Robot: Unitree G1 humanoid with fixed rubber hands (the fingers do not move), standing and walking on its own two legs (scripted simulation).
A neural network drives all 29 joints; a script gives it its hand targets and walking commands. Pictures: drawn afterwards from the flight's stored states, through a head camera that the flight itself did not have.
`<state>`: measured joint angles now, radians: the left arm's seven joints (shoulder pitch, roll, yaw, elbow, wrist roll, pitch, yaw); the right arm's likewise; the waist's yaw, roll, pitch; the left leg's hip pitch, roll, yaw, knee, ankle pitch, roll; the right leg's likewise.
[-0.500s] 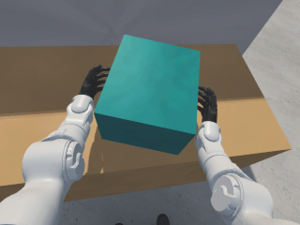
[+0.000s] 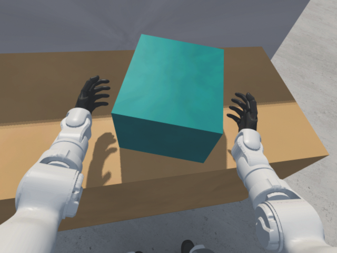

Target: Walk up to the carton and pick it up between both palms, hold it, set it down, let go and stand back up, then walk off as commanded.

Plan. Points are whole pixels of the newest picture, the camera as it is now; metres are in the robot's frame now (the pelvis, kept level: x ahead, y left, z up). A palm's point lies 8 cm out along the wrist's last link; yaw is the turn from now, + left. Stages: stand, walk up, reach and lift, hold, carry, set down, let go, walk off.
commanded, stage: set down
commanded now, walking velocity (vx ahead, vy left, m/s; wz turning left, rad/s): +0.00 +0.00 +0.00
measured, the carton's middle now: (172, 97) +0.53 -0.06 +0.00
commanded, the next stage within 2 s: none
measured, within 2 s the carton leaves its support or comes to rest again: neither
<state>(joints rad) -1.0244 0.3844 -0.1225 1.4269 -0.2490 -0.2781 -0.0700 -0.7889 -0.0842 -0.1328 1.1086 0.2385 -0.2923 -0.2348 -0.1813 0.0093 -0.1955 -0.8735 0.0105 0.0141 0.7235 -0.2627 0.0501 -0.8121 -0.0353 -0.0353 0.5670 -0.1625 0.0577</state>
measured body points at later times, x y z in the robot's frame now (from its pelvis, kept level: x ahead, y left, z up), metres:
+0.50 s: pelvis +0.01 -0.02 +0.01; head +0.09 +0.02 +0.45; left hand +0.47 +0.16 +0.03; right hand +0.37 -0.24 +0.03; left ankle +0.03 +0.08 -0.71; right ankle +0.05 -0.17 -0.71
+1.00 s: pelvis +0.01 -0.02 +0.02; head +0.05 +0.02 +0.47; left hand +0.40 +0.22 +0.04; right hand +0.32 -0.21 +0.04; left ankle +0.03 +0.08 -0.71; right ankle +0.05 -0.17 -0.71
